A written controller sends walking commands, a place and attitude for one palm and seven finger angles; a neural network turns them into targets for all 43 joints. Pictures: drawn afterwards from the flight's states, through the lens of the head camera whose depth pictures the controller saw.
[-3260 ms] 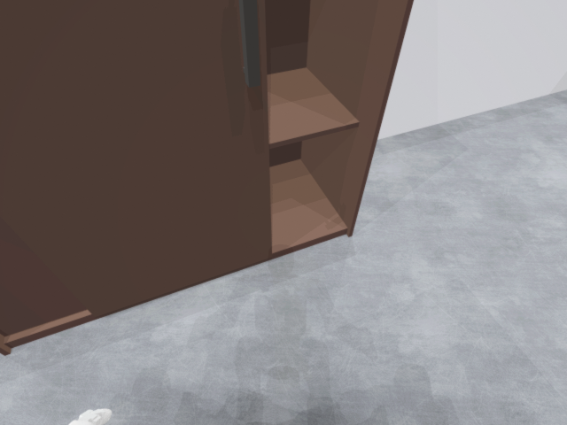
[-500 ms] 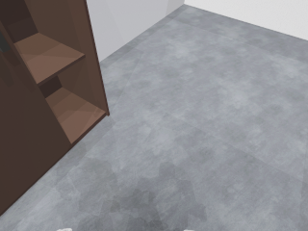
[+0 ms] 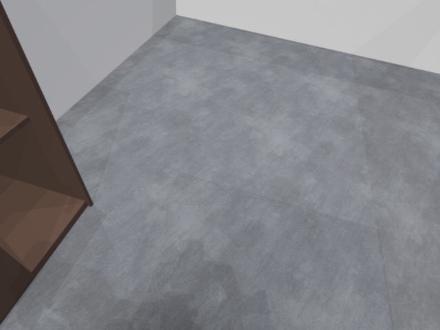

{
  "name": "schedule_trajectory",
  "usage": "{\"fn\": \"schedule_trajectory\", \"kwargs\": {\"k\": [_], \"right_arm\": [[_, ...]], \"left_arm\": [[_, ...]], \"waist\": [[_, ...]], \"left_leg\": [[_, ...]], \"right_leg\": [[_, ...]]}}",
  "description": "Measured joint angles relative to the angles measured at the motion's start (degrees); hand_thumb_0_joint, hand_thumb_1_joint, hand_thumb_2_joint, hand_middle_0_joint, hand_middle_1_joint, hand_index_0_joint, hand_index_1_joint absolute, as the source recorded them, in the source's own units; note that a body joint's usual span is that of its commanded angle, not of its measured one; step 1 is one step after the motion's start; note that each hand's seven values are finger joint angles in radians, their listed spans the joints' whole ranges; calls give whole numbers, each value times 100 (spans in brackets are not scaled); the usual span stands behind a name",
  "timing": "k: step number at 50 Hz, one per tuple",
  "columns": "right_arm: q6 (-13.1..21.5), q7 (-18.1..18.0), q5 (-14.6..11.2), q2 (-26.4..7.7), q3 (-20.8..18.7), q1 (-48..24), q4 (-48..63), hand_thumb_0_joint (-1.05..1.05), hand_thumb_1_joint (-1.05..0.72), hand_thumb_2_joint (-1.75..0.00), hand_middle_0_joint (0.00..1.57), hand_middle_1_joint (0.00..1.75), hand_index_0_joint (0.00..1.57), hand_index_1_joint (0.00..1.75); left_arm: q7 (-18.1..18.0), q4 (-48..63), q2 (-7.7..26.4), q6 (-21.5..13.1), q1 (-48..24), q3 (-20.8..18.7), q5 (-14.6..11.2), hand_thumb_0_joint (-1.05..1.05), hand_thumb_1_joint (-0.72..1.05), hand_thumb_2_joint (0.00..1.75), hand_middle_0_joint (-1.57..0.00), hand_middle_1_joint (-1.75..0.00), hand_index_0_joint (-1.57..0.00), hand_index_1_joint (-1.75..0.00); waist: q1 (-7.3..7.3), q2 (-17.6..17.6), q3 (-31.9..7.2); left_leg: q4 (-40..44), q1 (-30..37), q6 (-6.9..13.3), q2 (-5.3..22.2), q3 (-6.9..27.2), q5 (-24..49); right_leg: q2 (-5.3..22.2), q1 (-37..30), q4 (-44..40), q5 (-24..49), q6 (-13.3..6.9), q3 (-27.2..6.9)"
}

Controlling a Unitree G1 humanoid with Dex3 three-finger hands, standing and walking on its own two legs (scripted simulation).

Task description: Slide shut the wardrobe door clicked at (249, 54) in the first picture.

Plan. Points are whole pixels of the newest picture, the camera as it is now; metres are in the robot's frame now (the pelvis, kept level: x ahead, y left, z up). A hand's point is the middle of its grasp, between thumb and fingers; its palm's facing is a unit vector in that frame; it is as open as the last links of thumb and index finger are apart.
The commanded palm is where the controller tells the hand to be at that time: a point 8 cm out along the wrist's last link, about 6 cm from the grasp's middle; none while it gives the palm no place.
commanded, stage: walk to a spot facing it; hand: left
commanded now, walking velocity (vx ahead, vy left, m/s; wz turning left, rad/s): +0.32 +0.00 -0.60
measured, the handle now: out of the picture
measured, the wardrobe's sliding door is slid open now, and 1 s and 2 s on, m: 0.37 0.37 0.37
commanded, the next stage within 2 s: turn to face it in 0.66 s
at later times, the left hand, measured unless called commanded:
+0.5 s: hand (191, 227) +0.39 +0.09 -0.16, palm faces -0.36 -0.92 -0.13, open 7.4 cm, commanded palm none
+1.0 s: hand (182, 196) +0.49 +0.13 -0.18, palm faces -0.32 -0.92 -0.21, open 7.4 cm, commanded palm none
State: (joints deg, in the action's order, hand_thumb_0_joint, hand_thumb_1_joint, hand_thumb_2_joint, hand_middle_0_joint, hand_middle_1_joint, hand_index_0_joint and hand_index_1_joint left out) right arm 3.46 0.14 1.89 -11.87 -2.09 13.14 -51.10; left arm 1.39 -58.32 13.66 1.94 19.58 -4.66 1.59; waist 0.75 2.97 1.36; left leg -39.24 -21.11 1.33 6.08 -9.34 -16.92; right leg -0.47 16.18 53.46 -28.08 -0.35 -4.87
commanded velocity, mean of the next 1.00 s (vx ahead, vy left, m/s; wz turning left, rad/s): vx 0.19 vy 0.00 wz -0.28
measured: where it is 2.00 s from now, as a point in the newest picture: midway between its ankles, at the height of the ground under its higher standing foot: (224, 293)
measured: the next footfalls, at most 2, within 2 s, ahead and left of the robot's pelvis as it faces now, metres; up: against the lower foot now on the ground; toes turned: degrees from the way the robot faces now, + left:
right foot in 0.52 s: +0.31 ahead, -0.15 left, +0.00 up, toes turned -26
left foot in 0.94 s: +0.53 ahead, +0.01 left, +0.00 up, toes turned -20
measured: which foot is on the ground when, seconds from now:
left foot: down 0.00-0.50, up 0.52-0.92, down 0.94-1.00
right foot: up 0.00-0.50, down 0.52-0.96, up 0.98-1.00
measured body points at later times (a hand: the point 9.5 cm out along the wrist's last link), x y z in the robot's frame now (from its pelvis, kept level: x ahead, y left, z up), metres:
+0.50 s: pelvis +0.19 -0.02 +0.00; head +0.25 -0.03 +0.44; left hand +0.41 +0.14 -0.15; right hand +0.00 -0.17 -0.13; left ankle +0.05 +0.10 -0.72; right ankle +0.27 -0.14 -0.71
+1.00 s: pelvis +0.39 -0.04 +0.00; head +0.41 -0.03 +0.45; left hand +0.51 +0.18 -0.16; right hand +0.42 -0.31 -0.11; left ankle +0.49 +0.03 -0.72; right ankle +0.28 -0.13 -0.71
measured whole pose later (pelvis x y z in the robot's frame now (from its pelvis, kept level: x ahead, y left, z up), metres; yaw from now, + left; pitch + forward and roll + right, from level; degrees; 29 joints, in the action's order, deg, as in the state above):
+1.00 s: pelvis +0.39 -0.04 +0.00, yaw -25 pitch -1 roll -1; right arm 2.3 -0.1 1.4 -9.8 -0.6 5.7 -54.1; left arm -1.6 -58.6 12.8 -0.9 16.0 -3.0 0.9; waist 2.8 2.2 1.6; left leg -35.2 -21.6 1.0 2.7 -4.4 -13.0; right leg -0.2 11.2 39.2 -27.1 0.7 0.8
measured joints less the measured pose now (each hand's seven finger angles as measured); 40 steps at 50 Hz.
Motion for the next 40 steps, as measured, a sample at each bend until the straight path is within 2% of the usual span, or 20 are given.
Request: {"fn": "schedule_trajectory", "kwargs": {"k": [1,3,6,9,14,18,22,25,26,27,29,31,33,36,40], "right_arm": [[18,-26,3,66,24,57,-36,1,-91,-90,20,30,20,30],[49,-78,-6,203,63,220,-168,1,-91,-90,20,30,20,30],[83,-131,-39,365,96,502,-421,1,-91,-90,20,30,20,30],[99,-157,-67,480,90,770,-647,1,-91,-90,20,30,20,30],[101,-174,-71,605,73,1161,-942,1,-91,-90,20,30,20,30],[72,-170,-31,638,66,1406,-1111,1,-91,-90,20,30,20,30],[8,-153,8,607,41,1580,-1209,1,-91,-90,20,30,20,30],[-61,-115,-10,566,0,1696,-1236,1,-91,-90,20,30,20,30],[-96,-83,-44,579,-6,1766,-1230,1,-91,-90,20,30,21,30],[-149,-60,-89,561,-8,1740,-1215,1,-91,-90,20,30,21,30],[-254,-80,-128,470,-33,1422,-1138,1,-91,-90,20,30,21,30],[-282,-107,-106,374,-76,999,-944,1,-91,-90,20,30,20,30],[-279,-123,-67,274,-106,546,-679,1,-91,-90,20,30,20,30],[-253,-118,-39,159,-133,-67,-264,1,-91,-90,20,30,20,30],[-236,-67,-37,69,-120,-680,82,1,-92,-90,20,30,20,30]], "left_arm": [[27,-31,28,26,-53,-33,16,1,91,90,-20,-30,-20,-29],[85,-6,78,32,-199,-91,49,1,91,90,-20,-30,-20,-29],[113,159,73,10,-392,-141,66,1,91,90,-20,-30,-19,-29],[111,295,10,15,-564,-160,77,1,91,90,-20,-30,-19,-29],[114,356,-112,82,-902,-148,94,1,91,90,-20,-30,-19,-29],[133,376,-227,111,-1245,-88,92,1,91,90,-20,-30,-19,-29],[152,480,-351,49,-1616,-22,73,1,91,90,-20,-30,-19,-29],[159,599,-393,-132,-1764,37,76,1,91,90,-20,-30,-19,-29],[164,634,-360,-232,-1748,64,80,1,91,90,-20,-30,-19,-29],[138,654,-347,-339,-1729,71,63,1,91,90,-20,-30,-19,-29],[61,663,-324,-437,-1622,89,-31,0,91,90,-20,-30,-19,-29],[-11,601,-287,-423,-1416,98,-74,0,91,90,-20,-30,-20,-29],[-75,473,-270,-401,-1174,99,-64,0,91,90,-20,-30,-20,-29],[-120,303,-255,-361,-844,65,-25,0,92,90,-21,-30,-20,-29],[-107,211,-205,-329,-543,46,-1,0,92,90,-21,-30,-20,-30]], "waist": [[-23,9,-11],[-32,33,-22],[0,16,-57],[-28,-33,-60],[-182,-83,51],[-365,-131,222],[-525,-214,407],[-513,-297,485],[-483,-229,455],[-411,-205,444],[-353,-213,505],[-345,-217,505],[-326,-249,426],[-268,-316,262],[-78,-367,147]], "left_leg": [[94,139,49,22,-88,-71],[492,474,74,19,-249,-12],[1116,938,52,-12,-506,102],[1536,1309,56,-60,-757,111],[1831,1817,4,-119,-1132,-102],[1872,2174,-110,-95,-1381,-381],[1737,2473,-318,32,-1607,-761],[984,2511,-497,358,-1739,-1201],[266,2333,-513,501,-1674,-1283],[-811,1945,-527,590,-1328,-1349],[-2826,1017,-497,464,-367,-1342],[-3789,226,-484,351,199,-922],[-3758,-405,-500,389,453,-618],[-2980,-1060,-574,464,631,-336],[-1867,-1370,-627,407,739,74]], "right_leg": [[14,286,633,175,-30,157],[114,766,1389,709,-26,446],[259,1322,1727,1358,60,653],[385,1717,1670,1739,139,702],[568,2029,1059,1940,214,824],[615,1974,127,1882,159,1051],[454,1728,-869,1660,-49,1269],[134,1267,-1554,1466,-311,1502],[98,997,-1830,1687,-449,1545],[64,1013,-1672,1787,-546,1520],[-46,949,-1350,1439,-600,1414],[-160,668,-1513,1271,-566,1287],[-256,399,-1848,1346,-484,1132],[-324,137,-2227,1414,-470,886],[-331,-103,-2444,1344,-357,593]]}}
